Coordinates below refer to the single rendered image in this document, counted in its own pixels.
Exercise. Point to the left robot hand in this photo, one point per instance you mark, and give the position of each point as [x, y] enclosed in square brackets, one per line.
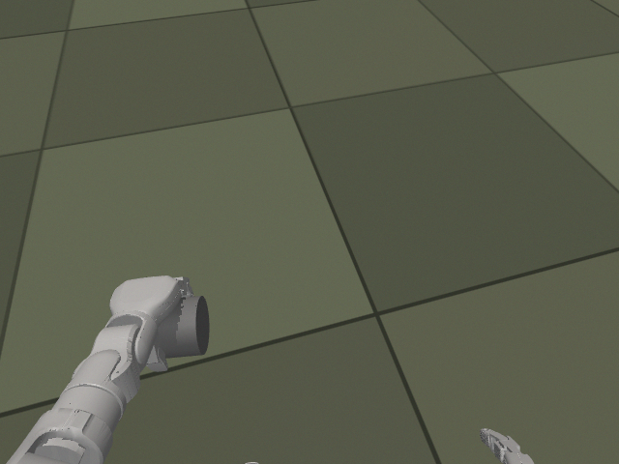
[155, 296]

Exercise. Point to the right robot hand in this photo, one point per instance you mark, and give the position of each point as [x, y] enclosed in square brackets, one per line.
[505, 448]

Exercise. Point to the can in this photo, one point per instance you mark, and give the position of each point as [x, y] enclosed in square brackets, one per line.
[185, 331]

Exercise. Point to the left robot arm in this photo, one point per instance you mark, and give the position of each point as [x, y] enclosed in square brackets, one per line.
[79, 427]

